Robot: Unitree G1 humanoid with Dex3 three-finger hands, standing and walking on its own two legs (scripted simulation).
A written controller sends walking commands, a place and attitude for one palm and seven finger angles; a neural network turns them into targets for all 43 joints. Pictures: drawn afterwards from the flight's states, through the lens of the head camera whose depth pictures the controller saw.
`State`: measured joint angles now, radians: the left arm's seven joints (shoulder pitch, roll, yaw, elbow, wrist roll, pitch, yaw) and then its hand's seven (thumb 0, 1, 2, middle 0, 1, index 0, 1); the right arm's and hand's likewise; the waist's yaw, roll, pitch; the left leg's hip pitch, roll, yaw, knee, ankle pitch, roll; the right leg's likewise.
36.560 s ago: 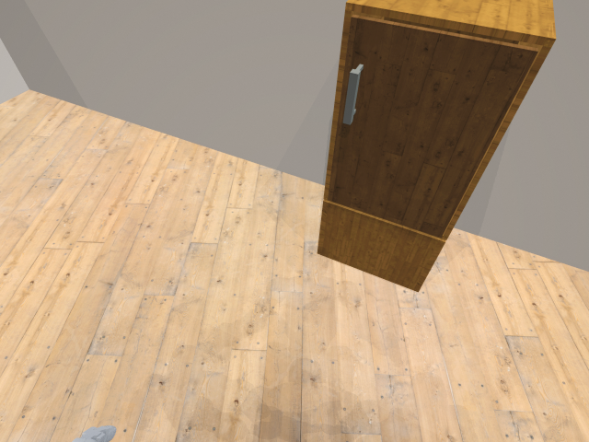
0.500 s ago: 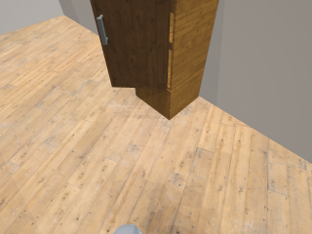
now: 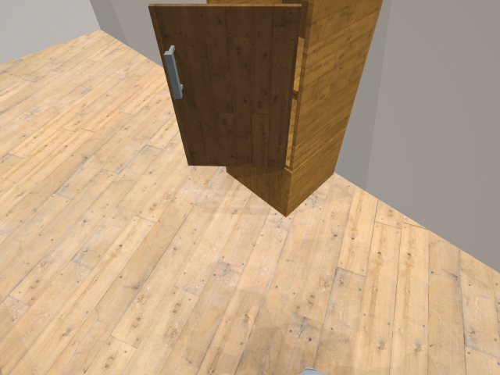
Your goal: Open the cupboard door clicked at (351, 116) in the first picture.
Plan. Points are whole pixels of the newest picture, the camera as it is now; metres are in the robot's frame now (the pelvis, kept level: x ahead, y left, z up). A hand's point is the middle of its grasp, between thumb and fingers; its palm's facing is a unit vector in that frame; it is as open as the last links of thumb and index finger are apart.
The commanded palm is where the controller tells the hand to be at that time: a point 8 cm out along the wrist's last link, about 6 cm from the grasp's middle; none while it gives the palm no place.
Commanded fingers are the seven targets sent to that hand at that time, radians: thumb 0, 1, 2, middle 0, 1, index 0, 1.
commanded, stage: take the last steps up to it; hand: left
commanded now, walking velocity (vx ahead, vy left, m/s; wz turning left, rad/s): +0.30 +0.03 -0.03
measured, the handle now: (175, 72) +0.89 +0.28 +0.01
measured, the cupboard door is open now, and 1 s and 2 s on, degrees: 42 42 42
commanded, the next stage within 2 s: come to a stop and stand still in 0.66 s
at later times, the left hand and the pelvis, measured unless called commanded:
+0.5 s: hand out of the picture +0.14 +0.21 -0.19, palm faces +0.10 -0.98 -0.14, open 7.3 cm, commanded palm none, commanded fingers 0.00 0.90 0.90 -0.20 -0.30 -0.20 -0.30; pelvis +0.21 +0.05 -0.02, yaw +0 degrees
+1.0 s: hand (172, 234) +0.45 +0.23 -0.17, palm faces -0.06 -0.97 -0.22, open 7.3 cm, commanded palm none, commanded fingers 0.00 0.90 0.90 -0.20 -0.30 -0.20 -0.30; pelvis +0.34 +0.05 -0.01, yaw -2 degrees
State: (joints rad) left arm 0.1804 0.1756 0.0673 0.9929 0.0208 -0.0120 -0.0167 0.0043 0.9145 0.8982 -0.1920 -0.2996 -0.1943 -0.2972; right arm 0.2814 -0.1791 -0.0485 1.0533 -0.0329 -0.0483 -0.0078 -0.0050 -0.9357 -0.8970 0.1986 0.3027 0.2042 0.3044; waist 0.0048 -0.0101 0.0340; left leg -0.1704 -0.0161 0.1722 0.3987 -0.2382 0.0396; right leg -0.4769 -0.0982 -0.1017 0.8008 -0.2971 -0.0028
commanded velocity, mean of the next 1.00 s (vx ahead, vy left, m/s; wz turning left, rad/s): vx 0.10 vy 0.02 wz -0.02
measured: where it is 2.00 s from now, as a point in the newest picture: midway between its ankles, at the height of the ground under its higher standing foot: (246, 352)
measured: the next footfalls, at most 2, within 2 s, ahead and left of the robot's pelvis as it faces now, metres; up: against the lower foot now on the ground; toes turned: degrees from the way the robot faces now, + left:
right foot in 0.08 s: +0.12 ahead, -0.10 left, +0.00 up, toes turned -7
left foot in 0.48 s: +0.36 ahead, +0.16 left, +0.00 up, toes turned +5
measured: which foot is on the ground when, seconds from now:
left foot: down 0.00-0.08, up 0.10-0.46, down 0.48-1.00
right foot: up 0.00-0.06, down 0.08-0.48, up 0.50-0.86, down 0.88-1.00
